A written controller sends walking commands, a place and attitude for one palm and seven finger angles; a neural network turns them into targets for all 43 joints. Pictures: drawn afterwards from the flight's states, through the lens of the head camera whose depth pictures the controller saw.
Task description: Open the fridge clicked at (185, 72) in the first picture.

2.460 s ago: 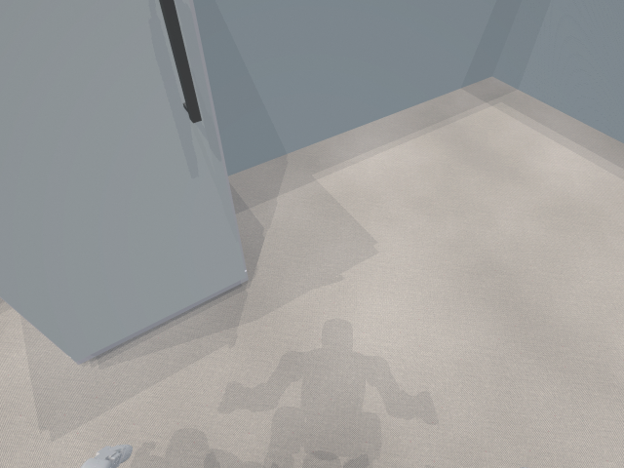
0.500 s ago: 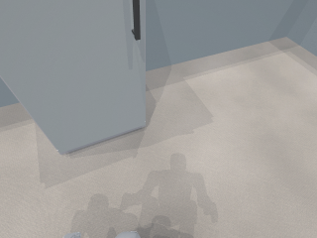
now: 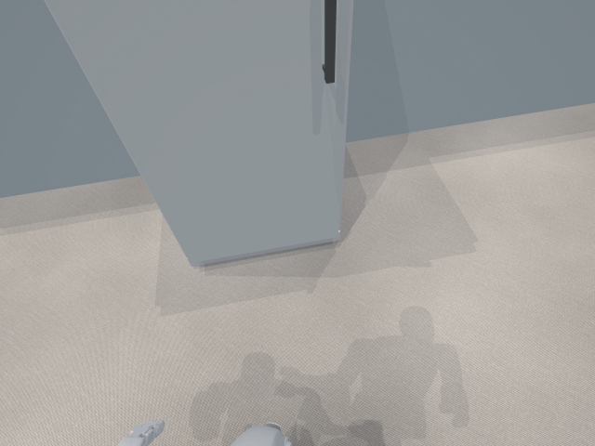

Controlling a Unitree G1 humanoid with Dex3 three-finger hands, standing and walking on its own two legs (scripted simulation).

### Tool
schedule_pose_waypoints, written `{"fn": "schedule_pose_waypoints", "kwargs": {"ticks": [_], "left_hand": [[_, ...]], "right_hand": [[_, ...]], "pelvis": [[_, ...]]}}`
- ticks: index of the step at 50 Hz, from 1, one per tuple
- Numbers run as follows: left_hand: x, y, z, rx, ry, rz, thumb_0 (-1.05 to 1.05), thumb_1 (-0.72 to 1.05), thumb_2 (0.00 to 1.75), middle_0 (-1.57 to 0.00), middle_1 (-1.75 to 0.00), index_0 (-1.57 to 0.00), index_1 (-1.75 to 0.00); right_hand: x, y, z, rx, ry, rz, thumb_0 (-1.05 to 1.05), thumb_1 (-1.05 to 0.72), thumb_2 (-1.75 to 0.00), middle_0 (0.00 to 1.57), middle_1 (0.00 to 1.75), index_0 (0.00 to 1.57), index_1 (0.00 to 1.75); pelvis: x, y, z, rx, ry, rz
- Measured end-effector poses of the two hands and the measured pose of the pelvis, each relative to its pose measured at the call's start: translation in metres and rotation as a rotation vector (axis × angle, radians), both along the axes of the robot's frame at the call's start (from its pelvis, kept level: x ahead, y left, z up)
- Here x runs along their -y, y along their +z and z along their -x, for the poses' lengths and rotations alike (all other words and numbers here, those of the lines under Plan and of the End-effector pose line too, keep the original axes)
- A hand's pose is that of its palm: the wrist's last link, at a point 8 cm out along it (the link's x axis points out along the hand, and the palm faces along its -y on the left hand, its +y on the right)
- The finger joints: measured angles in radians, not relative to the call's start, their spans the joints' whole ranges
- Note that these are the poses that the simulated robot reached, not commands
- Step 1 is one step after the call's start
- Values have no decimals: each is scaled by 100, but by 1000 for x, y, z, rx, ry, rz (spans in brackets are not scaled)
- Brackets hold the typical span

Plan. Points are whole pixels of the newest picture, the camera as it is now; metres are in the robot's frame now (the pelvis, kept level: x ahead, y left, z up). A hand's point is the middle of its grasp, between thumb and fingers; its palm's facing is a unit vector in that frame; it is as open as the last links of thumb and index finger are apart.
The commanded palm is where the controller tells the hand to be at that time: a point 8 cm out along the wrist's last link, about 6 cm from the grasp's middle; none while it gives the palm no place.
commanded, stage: turn to face it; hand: right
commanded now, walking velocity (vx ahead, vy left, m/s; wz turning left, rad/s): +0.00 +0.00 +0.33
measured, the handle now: (328, 1) +0.88 -0.04 +0.18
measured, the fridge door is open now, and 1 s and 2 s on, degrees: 0 0 0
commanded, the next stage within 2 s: take the last steps up to it in 0.14 s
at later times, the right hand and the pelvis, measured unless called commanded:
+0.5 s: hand out of the picture +0.12 -0.15 -0.16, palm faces -0.15 +0.97 -0.21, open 7.2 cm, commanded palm none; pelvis +0.02 +0.02 +0.00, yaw +9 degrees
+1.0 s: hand (433, 383) +0.25 -0.20 -0.17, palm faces -0.15 +0.98 -0.16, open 7.3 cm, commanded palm none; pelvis +0.18 -0.03 +0.01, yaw +11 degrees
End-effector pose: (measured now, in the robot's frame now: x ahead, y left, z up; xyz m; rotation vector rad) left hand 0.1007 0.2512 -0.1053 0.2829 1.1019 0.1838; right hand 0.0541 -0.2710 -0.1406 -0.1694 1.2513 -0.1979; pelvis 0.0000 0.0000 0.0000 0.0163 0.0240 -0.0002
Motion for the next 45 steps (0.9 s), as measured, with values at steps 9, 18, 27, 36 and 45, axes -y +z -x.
{"fn": "schedule_pose_waypoints", "kwargs": {"ticks": [9, 18, 27, 36, 45], "left_hand": [[14, -10, 83, -119, 154, 45, 0, 90, 90, -20, -30, -20, -30], [4, -46, 171, -308, 311, 129, 0, 90, 90, -20, -30, -20, -30], [0, -32, 142, -285, 314, 145, 1, 91, 90, -19, -30, -20, -30], [26, -33, 32, -140, 242, 96, 0, 91, 90, -19, -30, -20, -30], [76, -22, 9, -187, 304, 145, 0, 91, 90, -19, -30, -20, -30]], "right_hand": [[-8, 8, -48, 38, 137, -17, 1, -92, -89, 20, 30, 20, 30], [-70, 7, -88, 105, 280, -29, 1, -91, -89, 20, 30, 20, 30], [-61, 8, -54, 17, 207, -27, 0, -94, -89, 21, 30, 20, 30], [-13, -24, -30, -203, 123, -58, 0, -92, -89, 21, 30, 20, 30], [-11, -7, -126, -137, 184, -85, 1, -92, -89, 20, 30, 20, 30]], "pelvis": [[7, 5, 1, 23, 98, -19], [-14, -10, 1, 24, 161, -9], [-15, 2, -30, 37, 162, -5], [18, -14, -89, 39, 167, -14], [34, 5, -143, 39, 198, 0]]}}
